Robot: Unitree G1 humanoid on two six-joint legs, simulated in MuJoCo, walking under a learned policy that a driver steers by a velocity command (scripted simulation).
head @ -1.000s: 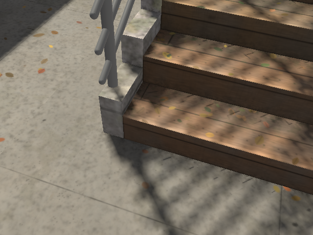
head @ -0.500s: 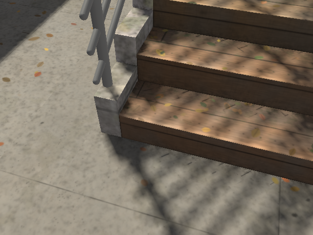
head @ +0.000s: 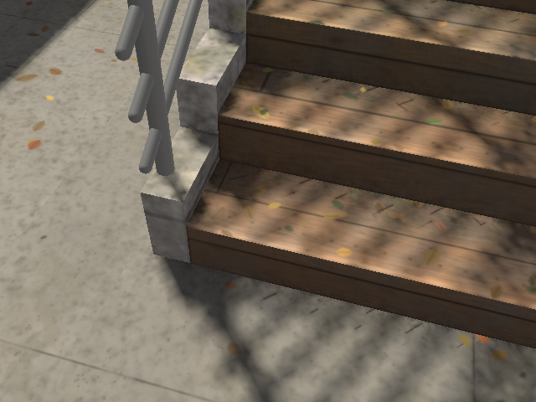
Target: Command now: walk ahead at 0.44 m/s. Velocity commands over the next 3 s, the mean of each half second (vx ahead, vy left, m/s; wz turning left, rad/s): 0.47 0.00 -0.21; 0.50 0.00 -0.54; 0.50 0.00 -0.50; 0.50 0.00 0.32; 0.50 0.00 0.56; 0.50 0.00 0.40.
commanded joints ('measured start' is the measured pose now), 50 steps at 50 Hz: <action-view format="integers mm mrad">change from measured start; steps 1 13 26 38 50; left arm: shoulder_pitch -150 331 277 232 -8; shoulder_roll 15 240 106 91 60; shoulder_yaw -6 62 14 13 1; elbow -92 11 15 -98 -199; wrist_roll -4 4 -38 -46 2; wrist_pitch -5 -26 -53 -75 17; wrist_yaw -1 27 34 41 -7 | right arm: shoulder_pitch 60 91 -492 -189 -272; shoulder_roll -99 -55 -124 -327 -195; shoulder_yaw -8 -15 -26 -61 -50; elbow -18 -55 -284 -306 -292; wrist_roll -1 20 -19 -44 -10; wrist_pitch -15 -21 31 -33 -37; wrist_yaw -4 16 34 -20 -6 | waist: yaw -3 145 74 -79 49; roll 114 -250 -27 105 127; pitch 160 -236 106 -275 -21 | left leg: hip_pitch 10 -592 -646 175 -123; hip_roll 239 -30 125 360 329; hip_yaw -173 28 7 -278 13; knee -100 1131 601 215 -10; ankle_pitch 251 -243 205 220 558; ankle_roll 120 -6 -108 44 89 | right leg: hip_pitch -191 928 405 302 -75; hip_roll -1 -339 -60 63 -12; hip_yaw -34 761 281 243 64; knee -92 -656 -783 -7 98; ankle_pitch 55 -265 333 234 0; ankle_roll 21 -330 -180 -67 15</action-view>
